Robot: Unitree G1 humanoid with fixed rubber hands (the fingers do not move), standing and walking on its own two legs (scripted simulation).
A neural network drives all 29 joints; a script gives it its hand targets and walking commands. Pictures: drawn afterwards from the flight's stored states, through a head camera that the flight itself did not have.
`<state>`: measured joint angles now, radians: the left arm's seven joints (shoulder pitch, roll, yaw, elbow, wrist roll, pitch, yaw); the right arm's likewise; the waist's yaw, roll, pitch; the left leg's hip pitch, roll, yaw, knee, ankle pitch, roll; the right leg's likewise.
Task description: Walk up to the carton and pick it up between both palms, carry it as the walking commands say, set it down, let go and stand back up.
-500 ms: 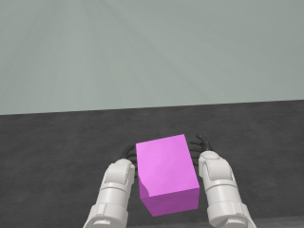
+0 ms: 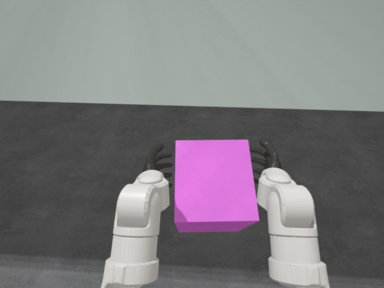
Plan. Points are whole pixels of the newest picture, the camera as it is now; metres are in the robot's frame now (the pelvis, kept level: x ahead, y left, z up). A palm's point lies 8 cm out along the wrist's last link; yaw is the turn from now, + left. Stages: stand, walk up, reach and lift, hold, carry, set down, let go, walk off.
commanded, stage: carry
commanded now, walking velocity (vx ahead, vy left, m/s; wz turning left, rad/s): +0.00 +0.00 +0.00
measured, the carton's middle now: (210, 190) +0.34 +0.01 +0.02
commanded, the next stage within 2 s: none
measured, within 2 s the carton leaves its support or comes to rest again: neither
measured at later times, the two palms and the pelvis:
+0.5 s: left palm (153, 149) +0.39 +0.14 +0.09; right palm (259, 150) +0.40 -0.09 +0.10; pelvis +0.09 +0.02 +0.00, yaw -3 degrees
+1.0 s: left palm (216, 135) +0.53 +0.00 +0.00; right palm (305, 161) +0.43 -0.22 +0.03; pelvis +0.20 +0.01 -0.05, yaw -26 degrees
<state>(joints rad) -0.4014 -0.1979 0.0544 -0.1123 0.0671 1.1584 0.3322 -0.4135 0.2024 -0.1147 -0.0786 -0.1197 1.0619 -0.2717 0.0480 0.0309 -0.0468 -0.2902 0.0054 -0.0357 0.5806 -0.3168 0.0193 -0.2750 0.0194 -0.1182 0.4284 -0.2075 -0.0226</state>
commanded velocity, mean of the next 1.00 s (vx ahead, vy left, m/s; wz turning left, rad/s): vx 0.00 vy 0.00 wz -0.74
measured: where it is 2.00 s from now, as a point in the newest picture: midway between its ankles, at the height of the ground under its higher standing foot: (207, 266)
